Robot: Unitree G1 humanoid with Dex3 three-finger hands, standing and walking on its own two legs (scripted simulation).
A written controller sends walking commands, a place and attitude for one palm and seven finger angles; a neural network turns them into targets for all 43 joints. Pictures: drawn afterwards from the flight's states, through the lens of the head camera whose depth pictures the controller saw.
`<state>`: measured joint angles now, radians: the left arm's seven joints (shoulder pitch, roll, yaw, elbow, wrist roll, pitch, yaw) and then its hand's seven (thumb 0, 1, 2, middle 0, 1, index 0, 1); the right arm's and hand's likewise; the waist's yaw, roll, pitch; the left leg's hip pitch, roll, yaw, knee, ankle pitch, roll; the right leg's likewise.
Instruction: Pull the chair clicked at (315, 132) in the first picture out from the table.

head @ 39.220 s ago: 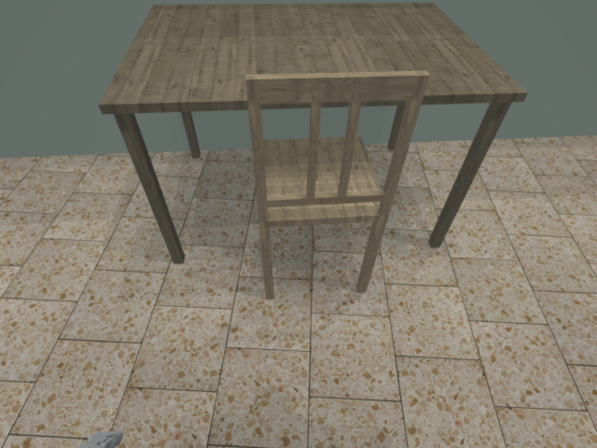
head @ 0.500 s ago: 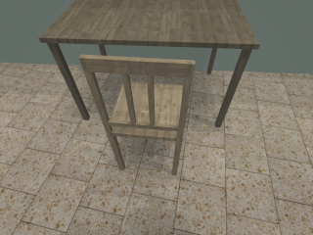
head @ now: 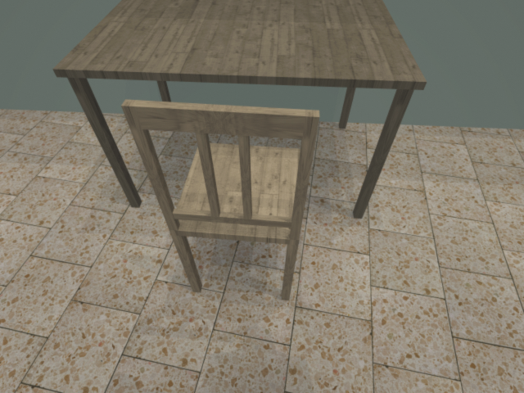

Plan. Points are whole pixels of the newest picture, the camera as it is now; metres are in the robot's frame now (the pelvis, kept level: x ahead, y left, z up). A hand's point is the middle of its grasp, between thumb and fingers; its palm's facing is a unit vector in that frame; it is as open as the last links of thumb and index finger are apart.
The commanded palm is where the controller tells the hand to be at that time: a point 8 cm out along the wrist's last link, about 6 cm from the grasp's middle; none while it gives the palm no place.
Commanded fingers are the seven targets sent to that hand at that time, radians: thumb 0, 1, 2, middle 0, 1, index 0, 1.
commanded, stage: look to check the result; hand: left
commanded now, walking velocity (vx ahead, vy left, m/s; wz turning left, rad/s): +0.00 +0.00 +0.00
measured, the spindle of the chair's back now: (209, 177) +0.61 +0.16 -0.10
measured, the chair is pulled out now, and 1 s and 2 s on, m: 0.23 0.23 0.23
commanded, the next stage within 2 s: take the last steps up to it in 0.76 s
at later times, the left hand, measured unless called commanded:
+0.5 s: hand out of the picture +0.00 +0.17 -0.18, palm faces +0.01 -0.98 -0.18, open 7.3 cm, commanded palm none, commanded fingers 0.00 0.90 0.90 -0.20 -0.30 -0.20 -0.30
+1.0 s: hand out of the picture +0.01 +0.17 -0.18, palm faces +0.01 -0.98 -0.18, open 7.4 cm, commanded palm none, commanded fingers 0.00 0.90 0.90 -0.20 -0.30 -0.20 -0.30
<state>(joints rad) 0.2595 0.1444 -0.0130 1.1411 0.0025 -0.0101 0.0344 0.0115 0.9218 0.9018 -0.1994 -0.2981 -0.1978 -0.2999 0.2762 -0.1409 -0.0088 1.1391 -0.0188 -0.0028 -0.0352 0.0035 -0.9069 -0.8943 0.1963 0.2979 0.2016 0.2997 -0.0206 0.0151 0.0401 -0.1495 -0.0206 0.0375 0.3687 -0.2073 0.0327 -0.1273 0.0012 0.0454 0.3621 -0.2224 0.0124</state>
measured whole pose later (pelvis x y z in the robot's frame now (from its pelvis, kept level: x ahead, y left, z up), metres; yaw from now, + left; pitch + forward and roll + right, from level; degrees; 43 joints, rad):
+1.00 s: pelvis +0.02 +0.01 +0.00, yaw -1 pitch -1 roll +0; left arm 0.28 0.13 0.00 1.15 0.00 0.00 0.03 0.01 0.92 0.90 -0.20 -0.30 -0.20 -0.30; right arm 0.28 -0.13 -0.01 1.15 -0.02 -0.01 -0.04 0.00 -0.91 -0.89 0.20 0.30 0.20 0.30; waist -0.02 0.00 0.05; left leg -0.12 -0.03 0.05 0.38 -0.24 0.04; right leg -0.11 -0.01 0.06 0.39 -0.27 0.02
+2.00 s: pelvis +0.20 -0.04 -0.01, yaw -3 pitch +0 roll +1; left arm 0.10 0.20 0.05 0.97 0.01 0.01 0.03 0.01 0.91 0.90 -0.20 -0.30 -0.20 -0.30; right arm 0.20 -0.20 -0.07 1.02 -0.02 0.04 -0.03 0.00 -0.91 -0.89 0.20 0.30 0.20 0.30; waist -0.04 0.02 0.11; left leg -0.29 0.01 0.04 0.61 -0.26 -0.02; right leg -0.26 -0.04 0.02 0.57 -0.31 0.01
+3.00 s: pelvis +0.18 +0.00 -0.01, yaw -2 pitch -1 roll +0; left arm 0.28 0.24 -0.02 1.03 0.02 0.00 0.03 0.01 0.91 0.90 -0.20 -0.30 -0.20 -0.30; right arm 0.20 -0.21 -0.02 1.07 -0.01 -0.01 0.00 0.01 -0.90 -0.89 0.20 0.30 0.20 0.30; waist 0.00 -0.01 0.03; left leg -0.21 -0.04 0.02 0.46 -0.24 0.04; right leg -0.19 -0.06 0.00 0.46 -0.25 0.05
